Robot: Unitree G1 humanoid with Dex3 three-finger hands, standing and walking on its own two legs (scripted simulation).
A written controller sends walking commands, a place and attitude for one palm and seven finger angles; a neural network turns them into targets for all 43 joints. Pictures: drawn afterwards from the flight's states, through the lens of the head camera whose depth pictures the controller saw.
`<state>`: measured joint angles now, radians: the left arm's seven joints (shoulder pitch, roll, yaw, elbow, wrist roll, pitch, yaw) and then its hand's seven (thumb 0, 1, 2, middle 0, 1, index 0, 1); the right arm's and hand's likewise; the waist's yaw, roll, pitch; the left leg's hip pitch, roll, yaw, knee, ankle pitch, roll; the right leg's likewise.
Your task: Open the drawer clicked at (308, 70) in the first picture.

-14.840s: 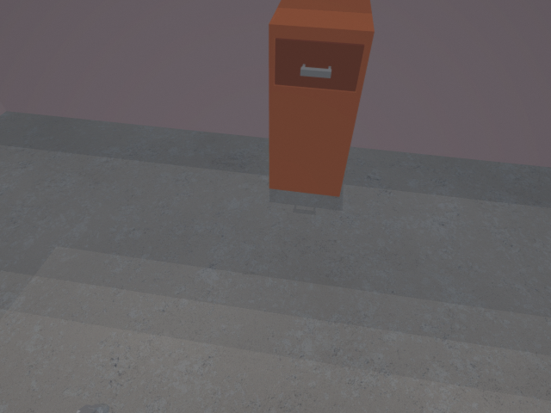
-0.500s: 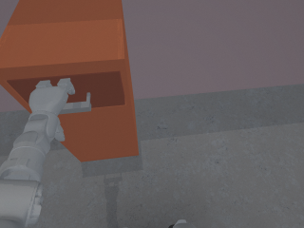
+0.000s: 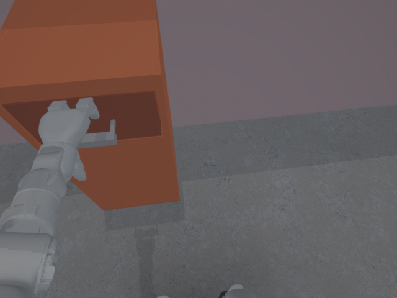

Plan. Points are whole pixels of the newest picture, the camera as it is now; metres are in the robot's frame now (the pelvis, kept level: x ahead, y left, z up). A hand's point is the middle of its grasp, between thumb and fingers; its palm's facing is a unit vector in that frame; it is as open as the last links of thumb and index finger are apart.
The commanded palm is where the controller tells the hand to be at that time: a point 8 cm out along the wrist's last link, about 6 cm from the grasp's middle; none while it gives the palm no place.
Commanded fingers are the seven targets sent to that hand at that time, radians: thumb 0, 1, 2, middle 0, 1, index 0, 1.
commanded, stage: re-aim the fingers above the handle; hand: left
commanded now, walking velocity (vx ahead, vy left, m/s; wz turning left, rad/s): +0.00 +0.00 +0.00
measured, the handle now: (92, 132) +0.51 +0.26 -0.05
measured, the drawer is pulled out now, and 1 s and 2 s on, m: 0.00 0.00 0.00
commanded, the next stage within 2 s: lower the fingers behind the handle in 0.76 s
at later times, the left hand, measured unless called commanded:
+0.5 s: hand (78, 140) +0.44 +0.26 +0.01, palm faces -0.06 -0.03 -1.00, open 13.9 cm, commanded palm +0.43 +0.26 +0.07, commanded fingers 0.00 -0.50 0.30 -0.30 -1.20 -0.30 -1.20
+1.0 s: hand (77, 140) +0.45 +0.26 +0.01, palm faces -0.08 -0.03 -1.00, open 13.9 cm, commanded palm +0.43 +0.26 +0.06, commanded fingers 0.00 -0.50 0.30 -0.30 -1.20 -0.30 -1.20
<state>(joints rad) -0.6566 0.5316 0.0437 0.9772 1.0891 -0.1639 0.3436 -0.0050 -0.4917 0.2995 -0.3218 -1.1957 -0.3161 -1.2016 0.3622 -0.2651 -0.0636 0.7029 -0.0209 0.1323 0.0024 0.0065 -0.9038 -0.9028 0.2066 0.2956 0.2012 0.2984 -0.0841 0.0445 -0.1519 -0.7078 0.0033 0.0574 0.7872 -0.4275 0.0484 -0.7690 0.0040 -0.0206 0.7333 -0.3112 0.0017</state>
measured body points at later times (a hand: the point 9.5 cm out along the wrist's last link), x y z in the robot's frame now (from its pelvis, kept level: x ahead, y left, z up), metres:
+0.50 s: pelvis +0.00 +0.00 +0.00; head +0.10 -0.01 +0.44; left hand +0.44 +0.26 +0.07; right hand +0.05 -0.27 -0.13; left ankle -0.04 +0.08 -0.70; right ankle +0.01 -0.13 -0.70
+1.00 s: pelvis +0.00 +0.00 +0.00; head +0.10 -0.01 +0.44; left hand +0.45 +0.26 +0.06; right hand +0.03 -0.28 -0.13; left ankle -0.04 +0.08 -0.70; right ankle +0.01 -0.13 -0.70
